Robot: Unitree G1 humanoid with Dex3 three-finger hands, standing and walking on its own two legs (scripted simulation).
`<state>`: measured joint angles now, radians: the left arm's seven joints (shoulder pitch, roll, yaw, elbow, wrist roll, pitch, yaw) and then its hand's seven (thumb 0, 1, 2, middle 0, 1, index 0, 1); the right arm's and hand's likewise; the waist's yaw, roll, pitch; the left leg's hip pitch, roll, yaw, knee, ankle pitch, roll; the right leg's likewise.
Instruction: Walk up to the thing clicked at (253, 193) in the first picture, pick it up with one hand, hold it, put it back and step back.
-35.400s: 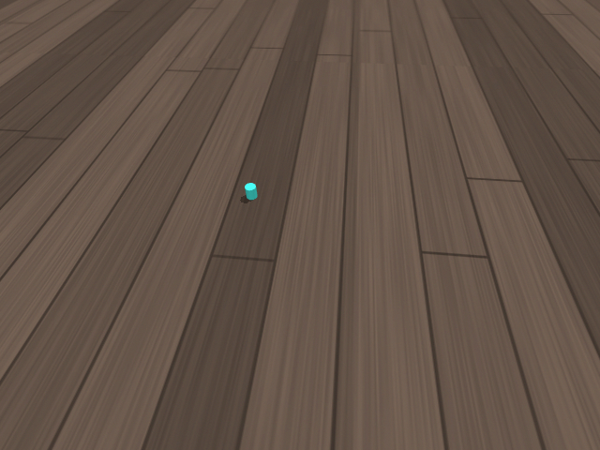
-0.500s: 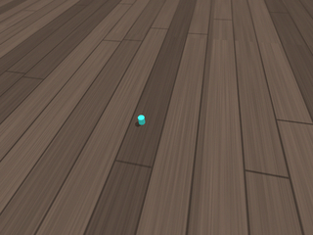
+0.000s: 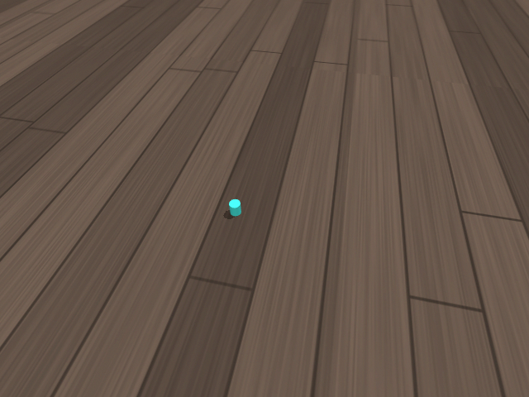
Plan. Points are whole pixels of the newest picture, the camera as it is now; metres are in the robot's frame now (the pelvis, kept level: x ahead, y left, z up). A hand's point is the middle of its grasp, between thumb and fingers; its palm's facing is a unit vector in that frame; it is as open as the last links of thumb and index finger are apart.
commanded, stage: step back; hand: left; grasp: from above
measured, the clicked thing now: (235, 207) +1.05 +0.20 -0.73
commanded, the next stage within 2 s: stand in 0.28 s
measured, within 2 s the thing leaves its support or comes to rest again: neither
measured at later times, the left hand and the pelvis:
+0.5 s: hand out of the picture +0.13 +0.25 -0.14, palm faces -0.03 -0.94 -0.34, open 7.4 cm; pelvis +0.01 +0.01 +0.02, yaw -1 degrees
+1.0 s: hand out of the picture +0.06 +0.25 -0.14, palm faces -0.03 -0.94 -0.34, open 7.4 cm; pelvis +0.00 +0.00 +0.02, yaw +0 degrees
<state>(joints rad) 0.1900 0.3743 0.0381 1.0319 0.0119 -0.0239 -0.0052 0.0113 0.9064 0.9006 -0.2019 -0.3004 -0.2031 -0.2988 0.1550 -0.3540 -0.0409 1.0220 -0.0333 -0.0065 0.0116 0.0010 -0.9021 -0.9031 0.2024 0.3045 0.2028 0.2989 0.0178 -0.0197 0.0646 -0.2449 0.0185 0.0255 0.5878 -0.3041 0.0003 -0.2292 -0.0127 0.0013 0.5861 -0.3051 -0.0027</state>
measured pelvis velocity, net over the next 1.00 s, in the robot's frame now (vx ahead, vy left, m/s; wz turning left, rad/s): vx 0.00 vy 0.00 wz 0.00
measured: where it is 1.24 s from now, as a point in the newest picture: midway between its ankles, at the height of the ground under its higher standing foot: outside the picture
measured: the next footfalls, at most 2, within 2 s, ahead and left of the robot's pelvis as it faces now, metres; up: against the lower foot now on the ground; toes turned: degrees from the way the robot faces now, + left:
none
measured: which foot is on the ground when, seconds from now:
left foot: down 0.00-1.00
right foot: down 0.00-1.00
